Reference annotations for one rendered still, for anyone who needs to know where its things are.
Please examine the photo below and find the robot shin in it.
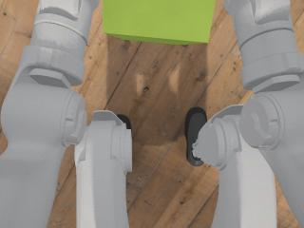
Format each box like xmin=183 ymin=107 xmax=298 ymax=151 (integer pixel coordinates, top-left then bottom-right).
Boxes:
xmin=192 ymin=104 xmax=244 ymax=165
xmin=74 ymin=110 xmax=123 ymax=167

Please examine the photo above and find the carton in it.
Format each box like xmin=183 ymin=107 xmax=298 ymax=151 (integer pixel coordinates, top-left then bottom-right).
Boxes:
xmin=103 ymin=0 xmax=216 ymax=46

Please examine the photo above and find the robot right forearm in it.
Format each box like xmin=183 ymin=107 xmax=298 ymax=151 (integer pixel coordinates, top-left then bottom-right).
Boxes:
xmin=223 ymin=0 xmax=304 ymax=94

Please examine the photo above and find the right robot shin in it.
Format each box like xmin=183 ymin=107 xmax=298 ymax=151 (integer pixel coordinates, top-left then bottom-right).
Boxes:
xmin=192 ymin=104 xmax=244 ymax=165

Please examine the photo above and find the left robot upper arm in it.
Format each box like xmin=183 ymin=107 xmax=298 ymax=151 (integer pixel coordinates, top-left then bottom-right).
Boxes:
xmin=0 ymin=82 xmax=87 ymax=228

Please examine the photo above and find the right robot upper arm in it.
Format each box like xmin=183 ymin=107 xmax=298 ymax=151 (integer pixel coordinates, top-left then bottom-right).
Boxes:
xmin=238 ymin=88 xmax=304 ymax=228

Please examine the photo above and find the left robot shin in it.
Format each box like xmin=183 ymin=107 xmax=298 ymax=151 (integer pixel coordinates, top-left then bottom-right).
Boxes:
xmin=74 ymin=110 xmax=123 ymax=167

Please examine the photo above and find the robot left forearm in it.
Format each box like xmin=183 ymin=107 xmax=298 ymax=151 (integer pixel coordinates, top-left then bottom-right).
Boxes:
xmin=0 ymin=0 xmax=100 ymax=136

